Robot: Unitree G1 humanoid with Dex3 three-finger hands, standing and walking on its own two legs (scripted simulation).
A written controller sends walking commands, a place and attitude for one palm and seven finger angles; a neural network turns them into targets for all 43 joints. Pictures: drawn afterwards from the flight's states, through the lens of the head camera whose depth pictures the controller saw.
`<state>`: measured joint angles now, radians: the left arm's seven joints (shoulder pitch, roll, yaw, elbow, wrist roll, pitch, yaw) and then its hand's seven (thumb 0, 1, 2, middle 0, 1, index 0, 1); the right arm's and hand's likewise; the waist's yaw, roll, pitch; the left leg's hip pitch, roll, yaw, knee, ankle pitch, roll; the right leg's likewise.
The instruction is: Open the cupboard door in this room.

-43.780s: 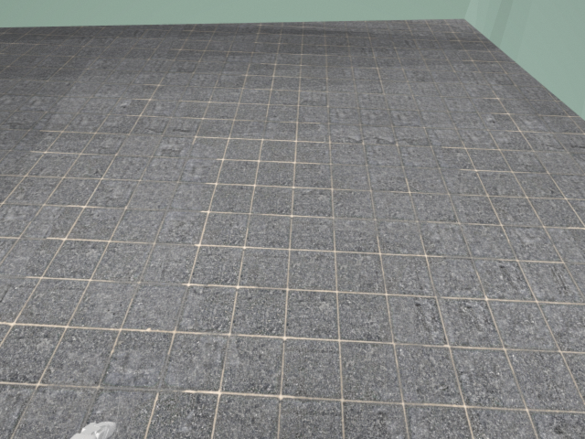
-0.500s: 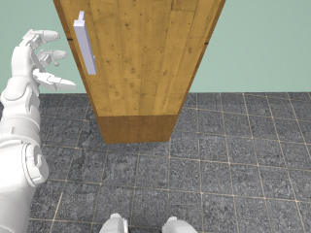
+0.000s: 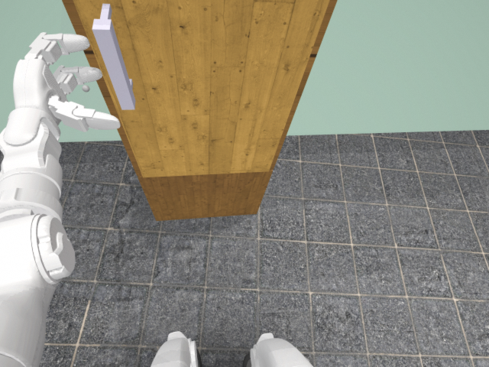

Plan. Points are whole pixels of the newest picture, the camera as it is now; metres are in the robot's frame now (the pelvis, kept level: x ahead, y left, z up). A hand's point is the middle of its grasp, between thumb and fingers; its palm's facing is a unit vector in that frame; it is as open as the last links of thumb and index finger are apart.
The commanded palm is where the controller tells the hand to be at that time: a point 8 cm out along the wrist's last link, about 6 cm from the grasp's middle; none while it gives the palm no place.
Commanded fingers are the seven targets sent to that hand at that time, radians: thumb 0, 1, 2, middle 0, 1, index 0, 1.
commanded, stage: slide the fingers in behind the handle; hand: left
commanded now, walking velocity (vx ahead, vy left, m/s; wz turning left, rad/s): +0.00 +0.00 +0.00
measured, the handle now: (118, 61) +0.59 +0.15 +0.11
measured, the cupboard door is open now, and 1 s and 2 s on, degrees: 0 0 1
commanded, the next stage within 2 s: close the thumb around the handle in 1.26 s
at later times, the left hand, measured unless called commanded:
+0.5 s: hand (112, 89) +0.53 +0.15 +0.10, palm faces +0.00 -1.00 +0.00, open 14.0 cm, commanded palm +0.50 +0.19 +0.10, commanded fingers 0.00 -0.50 0.30 -0.30 -1.20 -0.30 -1.20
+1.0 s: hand (130, 88) +0.52 +0.13 +0.11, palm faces +0.02 -1.00 +0.00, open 14.0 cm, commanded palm +0.49 +0.18 +0.10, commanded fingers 0.00 -0.50 0.30 -0.30 -1.20 -0.30 -1.20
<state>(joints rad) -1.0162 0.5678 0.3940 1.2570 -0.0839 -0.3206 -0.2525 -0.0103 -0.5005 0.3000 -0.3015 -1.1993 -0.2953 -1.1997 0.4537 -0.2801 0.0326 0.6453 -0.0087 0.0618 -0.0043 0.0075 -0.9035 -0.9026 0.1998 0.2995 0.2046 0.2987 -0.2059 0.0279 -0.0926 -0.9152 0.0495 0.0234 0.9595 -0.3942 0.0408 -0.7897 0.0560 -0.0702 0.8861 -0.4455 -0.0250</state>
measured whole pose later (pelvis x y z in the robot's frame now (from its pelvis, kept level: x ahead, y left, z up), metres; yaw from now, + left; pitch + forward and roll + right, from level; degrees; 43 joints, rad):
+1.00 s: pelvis +0.01 -0.02 +0.00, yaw +1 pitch +19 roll -2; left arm -0.96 0.42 0.35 1.20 -0.08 -0.35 -0.13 -0.01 -0.50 0.30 -0.30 -1.20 -0.30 -1.20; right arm 0.45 -0.27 0.01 0.64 -0.01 0.06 0.03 0.01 -0.90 -0.90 0.20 0.30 0.20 0.30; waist -0.18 0.04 -0.11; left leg -0.86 0.05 0.03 0.92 -0.39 0.01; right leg -0.75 0.06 -0.06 0.89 -0.46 -0.05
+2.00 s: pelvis +0.01 -0.01 +0.00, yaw +0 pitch +19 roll -2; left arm -0.96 0.39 0.32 1.21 -0.08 -0.38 -0.08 0.01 0.71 0.82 -0.35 -1.30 -0.35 -1.31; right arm 0.43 -0.26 0.01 0.65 -0.02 0.06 0.03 0.01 -0.90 -0.90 0.20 0.30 0.20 0.30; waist -0.18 0.04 -0.11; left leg -0.87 0.04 0.03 0.94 -0.40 0.03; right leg -0.76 0.05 -0.06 0.90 -0.46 -0.04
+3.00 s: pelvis +0.01 -0.04 +0.02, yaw +4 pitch +7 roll +1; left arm -0.10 -0.12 -0.26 0.19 0.06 -0.06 0.59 0.01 0.68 0.77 -0.30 -1.31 -0.30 -1.32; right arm 0.16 -0.17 0.00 0.54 -0.05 0.08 0.06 0.01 -0.91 -0.90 0.20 0.30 0.20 0.30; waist -0.02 0.04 -0.12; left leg -0.56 0.01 0.00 0.82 -0.37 -0.01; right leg -0.46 0.03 -0.09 0.83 -0.48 -0.07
